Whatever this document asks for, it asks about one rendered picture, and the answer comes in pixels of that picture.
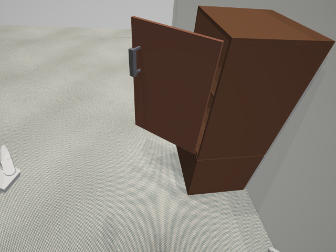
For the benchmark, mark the cupboard door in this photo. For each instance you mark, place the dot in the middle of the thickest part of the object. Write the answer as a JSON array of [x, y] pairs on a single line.
[[172, 90]]

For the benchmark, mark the left robot hand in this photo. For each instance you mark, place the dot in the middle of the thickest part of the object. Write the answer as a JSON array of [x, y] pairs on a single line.
[[8, 174]]

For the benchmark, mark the handle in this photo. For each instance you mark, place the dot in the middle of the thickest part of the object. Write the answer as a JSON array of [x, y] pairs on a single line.
[[133, 61]]

